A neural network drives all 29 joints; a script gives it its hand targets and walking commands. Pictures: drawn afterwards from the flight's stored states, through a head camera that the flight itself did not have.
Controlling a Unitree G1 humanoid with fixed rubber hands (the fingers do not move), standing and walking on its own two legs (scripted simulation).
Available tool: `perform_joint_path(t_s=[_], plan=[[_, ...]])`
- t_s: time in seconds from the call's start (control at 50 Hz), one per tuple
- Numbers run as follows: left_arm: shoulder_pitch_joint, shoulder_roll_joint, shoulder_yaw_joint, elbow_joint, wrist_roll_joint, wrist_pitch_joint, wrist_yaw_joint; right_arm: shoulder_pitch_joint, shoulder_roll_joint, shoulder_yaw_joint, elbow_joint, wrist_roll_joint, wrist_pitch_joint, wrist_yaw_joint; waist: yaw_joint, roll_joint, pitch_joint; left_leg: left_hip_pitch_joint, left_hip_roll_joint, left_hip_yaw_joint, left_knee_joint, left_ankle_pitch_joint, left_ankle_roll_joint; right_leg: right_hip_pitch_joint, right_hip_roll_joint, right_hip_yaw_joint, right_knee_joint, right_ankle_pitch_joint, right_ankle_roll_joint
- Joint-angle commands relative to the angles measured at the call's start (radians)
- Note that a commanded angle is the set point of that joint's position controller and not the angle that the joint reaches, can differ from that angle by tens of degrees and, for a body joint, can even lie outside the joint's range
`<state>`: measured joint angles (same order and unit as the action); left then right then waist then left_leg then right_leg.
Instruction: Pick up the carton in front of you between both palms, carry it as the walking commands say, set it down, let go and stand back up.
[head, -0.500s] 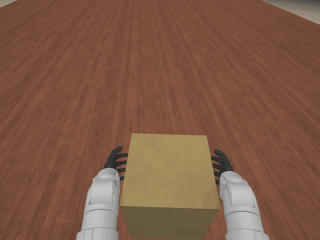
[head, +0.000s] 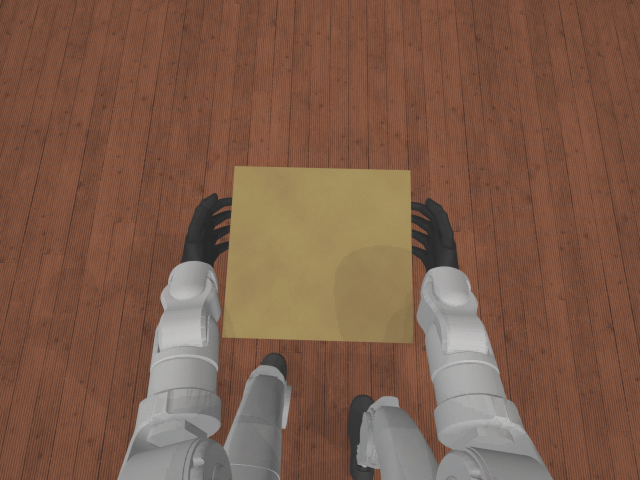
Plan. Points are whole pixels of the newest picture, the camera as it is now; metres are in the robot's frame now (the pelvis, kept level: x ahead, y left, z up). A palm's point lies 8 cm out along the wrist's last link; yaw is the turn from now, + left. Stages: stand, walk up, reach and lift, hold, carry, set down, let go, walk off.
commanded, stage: set down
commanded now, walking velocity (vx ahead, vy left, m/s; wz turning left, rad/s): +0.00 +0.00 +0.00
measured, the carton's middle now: (320, 265) +0.38 +0.06 -0.17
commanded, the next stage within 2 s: none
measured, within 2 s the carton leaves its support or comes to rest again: neither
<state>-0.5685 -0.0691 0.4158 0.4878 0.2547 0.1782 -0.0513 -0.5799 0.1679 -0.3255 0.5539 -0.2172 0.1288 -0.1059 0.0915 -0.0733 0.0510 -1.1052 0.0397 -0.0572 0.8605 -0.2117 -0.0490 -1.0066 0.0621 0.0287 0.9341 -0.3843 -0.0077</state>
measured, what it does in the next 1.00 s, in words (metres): lowers itself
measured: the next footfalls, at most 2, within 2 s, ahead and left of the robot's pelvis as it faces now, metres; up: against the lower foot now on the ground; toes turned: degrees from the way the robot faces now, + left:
none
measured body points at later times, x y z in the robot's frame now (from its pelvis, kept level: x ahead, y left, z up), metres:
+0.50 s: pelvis -0.03 +0.02 -0.13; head +0.23 +0.06 +0.23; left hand +0.41 +0.23 -0.23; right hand +0.47 -0.07 -0.22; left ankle +0.09 +0.15 -0.67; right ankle +0.02 -0.11 -0.67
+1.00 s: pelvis -0.05 +0.00 -0.24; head +0.28 +0.02 +0.05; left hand +0.42 +0.24 -0.38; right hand +0.51 -0.04 -0.38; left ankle +0.09 +0.15 -0.67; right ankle +0.02 -0.11 -0.67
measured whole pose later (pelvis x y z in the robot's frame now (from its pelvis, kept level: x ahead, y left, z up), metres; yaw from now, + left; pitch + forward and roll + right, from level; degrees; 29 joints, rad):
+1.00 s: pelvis -0.05 +0.00 -0.24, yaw -2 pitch +48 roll +1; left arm -1.11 -0.02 0.61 0.57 0.21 0.32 0.05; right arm -1.34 -0.14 -0.24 0.92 -0.16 0.29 -0.08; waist 0.16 -0.09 0.02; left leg -2.20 0.02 -0.06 1.76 -0.39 -0.07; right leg -2.12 0.12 0.05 1.89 -0.61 0.02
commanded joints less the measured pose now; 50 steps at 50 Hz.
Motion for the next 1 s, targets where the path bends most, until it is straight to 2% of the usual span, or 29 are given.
perform_joint_path(t_s=[0.0, 0.06, 0.1, 0.14, 0.22, 0.38, 0.48, 0.66, 0.82, 0.98], plan=[[-0.564, -0.771, -0.586, -0.062, -0.129, -0.059, -0.184, -0.538, 0.799, 0.587, -0.074, 0.091, -0.061, 0.16, 0.015, 0.064, -1.151, 0.595, -0.167, 0.069, 0.182, 0.539, 0.018, 0.187, 0.094, 0.042, 0.011, 0.538, 0.061], [-0.562, -0.803, -0.555, -0.017, -0.113, -0.021, -0.188, -0.593, 0.814, 0.59, -0.061, 0.102, -0.018, 0.179, 0.029, 0.029, -1.117, 0.471, -0.176, 0.082, 0.215, 0.392, 0.025, 0.065, 0.11, 0.013, 0.057, 0.367, 0.065], [-0.561, -0.835, -0.512, 0.03, -0.087, 0.014, -0.189, -0.626, 0.821, 0.569, -0.018, 0.1, 0.017, 0.209, 0.046, 0.01, -1.044, 0.4, -0.175, 0.086, 0.231, 0.29, 0.028, -0.057, 0.118, -0.006, 0.076, 0.227, 0.059], [-0.581, -0.857, -0.475, 0.069, -0.066, 0.051, -0.193, -0.659, 0.819, 0.53, 0.026, 0.092, 0.055, 0.241, 0.049, -0.005, -0.989, 0.338, -0.172, 0.088, 0.246, 0.198, 0.032, -0.162, 0.125, -0.023, 0.098, 0.115, 0.051], [-0.658, -0.881, -0.427, 0.108, -0.044, 0.109, -0.197, -0.746, 0.811, 0.453, 0.101, 0.079, 0.105, 0.293, 0.053, -0.008, -0.966, 0.262, -0.168, 0.087, 0.294, 0.123, 0.033, -0.334, 0.134, -0.041, 0.164, 0.012, 0.039], [-0.836, -0.906, -0.452, 0.076, -0.085, 0.116, -0.15, -0.874, 0.764, 0.389, 0.187, 0.09, 0.101, 0.311, 0.038, 0.055, -1.118, 0.223, -0.164, 0.09, 0.442, 0.17, 0.004, -0.566, 0.155, -0.061, 0.333, -0.006, 0.02], [-0.924, -0.892, -0.473, 0.046, -0.116, 0.119, -0.123, -0.955, 0.744, 0.399, 0.201, 0.116, 0.106, 0.308, 0.048, 0.071, -1.214, 0.181, -0.167, 0.101, 0.525, 0.167, -0.008, -0.638, 0.164, -0.072, 0.429, -0.018, 0.018], [-1.042, -0.827, -0.432, 0.037, -0.141, 0.131, -0.112, -1.088, 0.727, 0.43, 0.239, 0.158, 0.13, 0.299, 0.1, 0.005, -1.259, 0.016, -0.168, 0.139, 0.664, 0.157, -0.011, -0.695, 0.166, -0.083, 0.562, -0.015, 0.028], [-1.151, -0.733, -0.355, 0.055, -0.155, 0.121, -0.123, -1.184, 0.666, 0.418, 0.29, 0.16, 0.131, 0.259, 0.139, -0.061, -1.221, -0.177, -0.158, 0.175, 0.776, 0.136, -0.014, -0.697, 0.16, -0.075, 0.657, -0.006, 0.033], [-1.264, -0.637, -0.298, 0.067, -0.181, 0.109, -0.129, -1.286, 0.585, 0.422, 0.325, 0.175, 0.128, 0.223, 0.177, -0.095, -1.203, -0.303, -0.141, 0.197, 0.876, 0.123, -0.022, -0.685, 0.153, -0.064, 0.754, 0.002, 0.029]])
